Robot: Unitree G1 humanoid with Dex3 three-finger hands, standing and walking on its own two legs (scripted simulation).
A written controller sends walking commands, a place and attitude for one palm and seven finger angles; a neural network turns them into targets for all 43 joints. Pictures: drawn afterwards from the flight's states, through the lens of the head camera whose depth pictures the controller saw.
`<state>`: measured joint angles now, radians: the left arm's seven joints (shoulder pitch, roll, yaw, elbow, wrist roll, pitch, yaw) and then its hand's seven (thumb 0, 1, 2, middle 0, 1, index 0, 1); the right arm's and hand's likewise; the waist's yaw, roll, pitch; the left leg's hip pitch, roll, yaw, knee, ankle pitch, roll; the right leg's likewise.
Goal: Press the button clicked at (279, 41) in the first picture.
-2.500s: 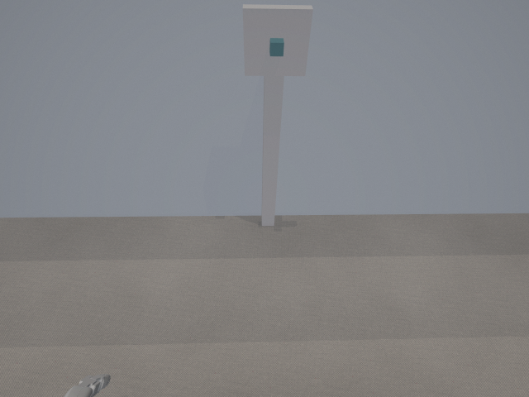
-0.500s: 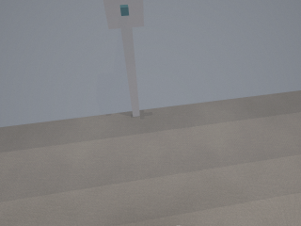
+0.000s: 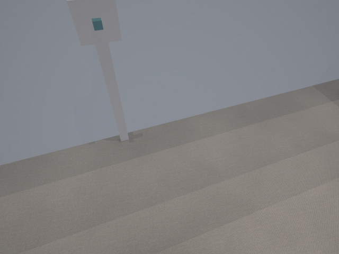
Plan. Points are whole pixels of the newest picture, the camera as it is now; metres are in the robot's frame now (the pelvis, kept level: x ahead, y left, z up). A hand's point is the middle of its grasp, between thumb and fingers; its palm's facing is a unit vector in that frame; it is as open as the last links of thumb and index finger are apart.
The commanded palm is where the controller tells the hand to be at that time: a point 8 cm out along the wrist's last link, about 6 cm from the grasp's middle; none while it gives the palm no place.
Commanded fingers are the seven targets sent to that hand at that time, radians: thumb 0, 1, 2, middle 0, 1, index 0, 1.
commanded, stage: walk to a spot facing it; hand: left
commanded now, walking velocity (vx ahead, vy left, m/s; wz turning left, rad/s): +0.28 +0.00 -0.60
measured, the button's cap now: (97, 23) +0.90 +0.41 +0.09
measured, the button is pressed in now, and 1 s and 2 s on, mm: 0 0 0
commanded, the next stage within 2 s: turn to face it in 0.76 s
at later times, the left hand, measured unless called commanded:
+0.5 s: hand (134, 211) +0.26 +0.14 -0.18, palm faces -0.37 -0.92 -0.13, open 7.4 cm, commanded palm none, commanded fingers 0.00 0.90 0.90 -0.20 -0.30 -0.20 -0.30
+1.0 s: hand (167, 172) +0.40 +0.06 -0.16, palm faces -0.47 -0.85 -0.25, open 7.4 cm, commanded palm none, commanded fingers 0.00 0.90 0.90 -0.20 -0.30 -0.20 -0.30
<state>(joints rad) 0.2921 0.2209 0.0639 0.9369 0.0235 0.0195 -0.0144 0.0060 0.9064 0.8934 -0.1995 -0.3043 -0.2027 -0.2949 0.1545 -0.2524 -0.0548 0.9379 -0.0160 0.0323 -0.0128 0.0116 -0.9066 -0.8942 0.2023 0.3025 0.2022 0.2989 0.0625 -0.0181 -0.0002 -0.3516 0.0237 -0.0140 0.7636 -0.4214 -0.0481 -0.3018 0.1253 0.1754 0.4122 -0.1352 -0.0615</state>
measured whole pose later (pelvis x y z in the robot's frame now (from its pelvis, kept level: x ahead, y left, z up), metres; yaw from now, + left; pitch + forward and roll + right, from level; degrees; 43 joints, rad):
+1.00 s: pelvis +0.26 -0.09 +0.00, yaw -33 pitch +1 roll +0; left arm 0.27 0.19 0.05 1.00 0.02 -0.05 0.01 0.01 0.91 0.89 -0.20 -0.30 -0.20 -0.29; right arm 0.11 -0.18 -0.03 0.92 -0.02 -0.01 -0.01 0.01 -0.91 -0.89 0.20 0.30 0.20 0.30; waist 0.02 0.02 0.02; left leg -0.60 0.13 0.03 0.95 -0.24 -0.07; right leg -0.20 0.11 0.00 0.44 -0.26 -0.11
